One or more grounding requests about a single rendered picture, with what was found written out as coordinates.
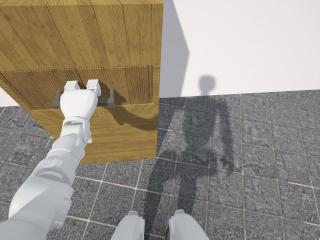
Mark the robot left hand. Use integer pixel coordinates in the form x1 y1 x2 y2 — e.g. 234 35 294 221
60 79 101 144

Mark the cabinet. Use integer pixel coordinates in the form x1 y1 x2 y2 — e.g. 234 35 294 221
0 0 164 165

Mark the robot shin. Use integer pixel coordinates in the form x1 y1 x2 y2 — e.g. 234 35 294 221
128 211 140 218
170 209 185 240

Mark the drawer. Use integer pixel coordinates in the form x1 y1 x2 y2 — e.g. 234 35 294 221
0 65 152 110

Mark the left robot upper arm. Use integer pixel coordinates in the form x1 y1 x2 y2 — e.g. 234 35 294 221
0 176 74 240

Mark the handle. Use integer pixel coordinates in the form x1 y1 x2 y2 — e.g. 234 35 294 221
52 88 115 109

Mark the left robot shin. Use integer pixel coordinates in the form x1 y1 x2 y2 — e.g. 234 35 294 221
128 211 140 218

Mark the right robot shin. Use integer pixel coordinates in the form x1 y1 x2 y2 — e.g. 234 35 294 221
170 209 185 240

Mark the left robot forearm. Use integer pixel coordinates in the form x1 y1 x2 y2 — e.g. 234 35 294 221
8 116 90 219

